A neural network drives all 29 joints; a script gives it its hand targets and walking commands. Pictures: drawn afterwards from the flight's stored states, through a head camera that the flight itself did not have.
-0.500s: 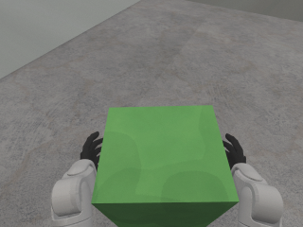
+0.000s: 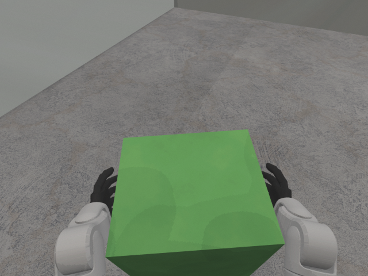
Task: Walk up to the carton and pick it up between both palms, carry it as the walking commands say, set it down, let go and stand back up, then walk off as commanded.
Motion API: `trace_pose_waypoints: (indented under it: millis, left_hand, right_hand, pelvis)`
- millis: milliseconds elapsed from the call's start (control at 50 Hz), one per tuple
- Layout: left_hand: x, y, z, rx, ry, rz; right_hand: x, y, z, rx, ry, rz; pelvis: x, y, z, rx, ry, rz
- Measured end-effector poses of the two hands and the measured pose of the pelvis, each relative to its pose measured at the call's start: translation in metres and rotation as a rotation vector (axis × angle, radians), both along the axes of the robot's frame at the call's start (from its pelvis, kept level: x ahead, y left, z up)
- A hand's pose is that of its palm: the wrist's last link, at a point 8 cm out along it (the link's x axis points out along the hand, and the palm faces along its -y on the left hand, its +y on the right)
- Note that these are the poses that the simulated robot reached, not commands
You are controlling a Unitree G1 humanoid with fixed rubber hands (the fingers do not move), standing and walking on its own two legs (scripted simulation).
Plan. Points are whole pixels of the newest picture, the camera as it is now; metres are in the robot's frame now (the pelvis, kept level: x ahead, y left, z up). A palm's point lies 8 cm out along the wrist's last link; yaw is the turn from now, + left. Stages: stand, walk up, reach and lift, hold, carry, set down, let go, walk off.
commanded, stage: carry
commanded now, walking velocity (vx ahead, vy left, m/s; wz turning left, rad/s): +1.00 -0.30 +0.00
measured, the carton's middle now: (191, 213) +0.25 +0.00 +0.02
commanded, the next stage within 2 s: none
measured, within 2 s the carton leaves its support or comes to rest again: neither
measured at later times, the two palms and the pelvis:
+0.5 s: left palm (177, 80) +0.68 +0.03 +0.08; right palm (272, 73) +0.73 -0.30 +0.07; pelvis +0.45 -0.17 +0.03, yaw +6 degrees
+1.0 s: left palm (199, 38) +0.99 -0.06 +0.09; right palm (280, 38) +0.98 -0.39 +0.10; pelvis +0.74 -0.22 +0.03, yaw +1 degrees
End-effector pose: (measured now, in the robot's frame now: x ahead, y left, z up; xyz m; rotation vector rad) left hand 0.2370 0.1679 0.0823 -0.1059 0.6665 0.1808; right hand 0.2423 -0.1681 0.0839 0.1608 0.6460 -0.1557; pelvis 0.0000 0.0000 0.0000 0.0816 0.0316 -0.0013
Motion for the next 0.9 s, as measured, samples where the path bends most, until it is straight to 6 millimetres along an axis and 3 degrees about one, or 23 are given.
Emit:
trace_pose_waypoints:
  millis: [160,240,320,360,420,580,720,800,900]
  left_hand:
    - [0.164,-0.063,0.001,-0.018,0.095,-0.101]
    - [0.248,-0.089,0.004,-0.037,0.025,-0.066]
    - [0.324,-0.113,-0.013,-0.065,-0.01,0.032]
    - [0.352,-0.123,-0.02,-0.04,0.048,0.059]
    - [0.388,-0.132,-0.018,-0.007,0.136,0.099]
    - [0.507,-0.147,0.008,-0.007,0.108,0.145]
    - [0.633,-0.173,0.007,-0.04,0.009,0.021]
    - [0.688,-0.192,0.002,-0.052,0.045,-0.039]
    - [0.727,-0.213,0.003,-0.045,0.087,-0.058]
  right_hand:
    - [0.119,-0.061,-0.007,0.029,0.09,-0.134]
    - [0.221,-0.088,0.008,-0.009,0.017,-0.087]
    - [0.333,-0.113,0.003,-0.054,-0.021,0.027]
    - [0.379,-0.121,-0.002,-0.054,0.034,0.075]
    - [0.431,-0.128,-0.01,-0.007,0.124,0.103]
    - [0.547,-0.143,-0.002,0.025,0.095,0.112]
    - [0.635,-0.172,0.013,-0.024,-0.003,0.003]
    - [0.673,-0.191,0.014,-0.051,0.032,-0.044]
    - [0.704,-0.212,0.011,-0.018,0.074,-0.08]
  pelvis:
    - [0.149,-0.033,0.015,-0.027,-0.028,-0.002]
    - [0.232,-0.072,0.009,-0.084,-0.021,0.025]
    - [0.317,-0.124,-0.009,-0.115,-0.03,0.068]
    - [0.35,-0.139,-0.003,-0.106,-0.007,0.07]
    - [0.393,-0.153,0.014,-0.098,0.019,0.103]
    - [0.507,-0.177,0.037,-0.074,0.047,0.086]
    - [0.626,-0.179,0.017,-0.117,-0.008,0.037]
    - [0.665,-0.186,0.021,-0.082,-0.025,0.008]
    - [0.7,-0.196,0.029,-0.072,-0.025,-0.004]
